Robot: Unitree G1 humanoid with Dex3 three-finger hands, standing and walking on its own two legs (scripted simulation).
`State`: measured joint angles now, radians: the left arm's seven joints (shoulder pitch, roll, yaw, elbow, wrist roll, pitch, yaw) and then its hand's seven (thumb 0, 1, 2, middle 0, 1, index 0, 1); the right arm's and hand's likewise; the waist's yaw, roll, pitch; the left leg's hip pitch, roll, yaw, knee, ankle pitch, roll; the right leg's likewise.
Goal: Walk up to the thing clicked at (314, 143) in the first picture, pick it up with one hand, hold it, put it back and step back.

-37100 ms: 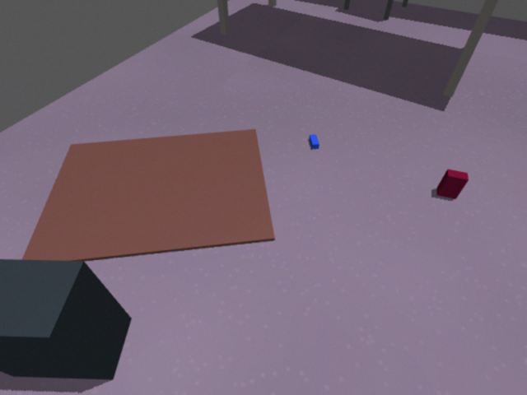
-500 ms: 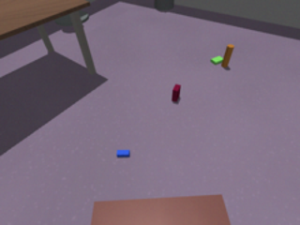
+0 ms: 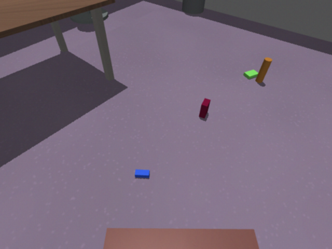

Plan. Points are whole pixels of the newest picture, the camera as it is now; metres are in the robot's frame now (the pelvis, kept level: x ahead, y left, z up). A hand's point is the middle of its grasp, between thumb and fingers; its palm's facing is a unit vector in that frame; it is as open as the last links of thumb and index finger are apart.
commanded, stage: walk up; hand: left
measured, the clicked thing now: (142, 173) +0.71 +0.15 -0.76
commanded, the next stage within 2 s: none
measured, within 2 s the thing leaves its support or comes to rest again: neither
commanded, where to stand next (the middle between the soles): +0.32 -0.07 m, yaw -2 degrees
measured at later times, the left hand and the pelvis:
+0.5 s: hand (92, 198) +0.29 +0.23 -0.13, palm faces -0.06 -0.92 -0.38, open 7.4 cm; pelvis +0.18 -0.03 +0.00, yaw -2 degrees
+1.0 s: hand (97, 188) +0.34 +0.24 -0.17, palm faces -0.05 -0.94 -0.34, open 7.4 cm; pelvis +0.24 -0.02 -0.01, yaw -2 degrees
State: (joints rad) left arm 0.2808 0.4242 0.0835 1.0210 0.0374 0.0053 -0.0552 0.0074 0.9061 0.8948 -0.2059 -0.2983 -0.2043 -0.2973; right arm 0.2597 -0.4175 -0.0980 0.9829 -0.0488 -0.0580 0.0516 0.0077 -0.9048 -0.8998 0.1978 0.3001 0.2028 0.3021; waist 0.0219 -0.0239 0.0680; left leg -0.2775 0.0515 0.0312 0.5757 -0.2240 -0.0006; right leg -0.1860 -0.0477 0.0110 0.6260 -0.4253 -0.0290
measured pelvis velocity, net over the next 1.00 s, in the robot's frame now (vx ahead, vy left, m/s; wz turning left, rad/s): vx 0.24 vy -0.02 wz -0.04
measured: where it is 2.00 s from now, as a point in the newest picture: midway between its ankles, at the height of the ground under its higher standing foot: outside the picture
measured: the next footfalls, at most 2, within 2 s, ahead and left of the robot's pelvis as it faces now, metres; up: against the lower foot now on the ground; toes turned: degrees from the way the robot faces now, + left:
right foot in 0.38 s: +0.27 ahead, -0.15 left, +0.00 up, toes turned -5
left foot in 0.76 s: +0.37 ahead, +0.10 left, +0.00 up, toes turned -1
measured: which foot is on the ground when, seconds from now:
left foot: down 0.00-0.42, up 0.44-0.74, down 0.76-1.00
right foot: up 0.00-0.36, down 0.38-0.80, up 0.82-1.00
